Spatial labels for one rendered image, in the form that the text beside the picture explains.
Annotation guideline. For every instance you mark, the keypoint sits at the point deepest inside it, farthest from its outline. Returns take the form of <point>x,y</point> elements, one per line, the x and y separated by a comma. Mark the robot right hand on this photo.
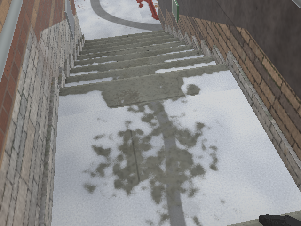
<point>277,220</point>

